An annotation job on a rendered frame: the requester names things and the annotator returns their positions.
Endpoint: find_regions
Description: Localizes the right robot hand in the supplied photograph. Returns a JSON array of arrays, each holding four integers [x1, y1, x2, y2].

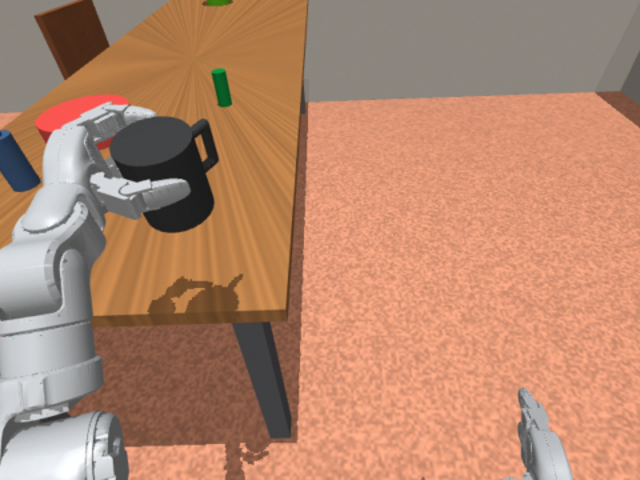
[[501, 387, 574, 480]]

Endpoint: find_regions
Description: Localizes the left robot hand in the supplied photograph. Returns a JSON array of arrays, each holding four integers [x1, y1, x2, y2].
[[42, 102, 191, 220]]

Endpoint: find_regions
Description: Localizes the left robot arm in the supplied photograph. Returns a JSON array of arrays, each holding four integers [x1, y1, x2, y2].
[[0, 183, 129, 480]]

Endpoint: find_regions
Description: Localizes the table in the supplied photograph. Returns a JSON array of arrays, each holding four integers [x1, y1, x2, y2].
[[0, 0, 308, 439]]

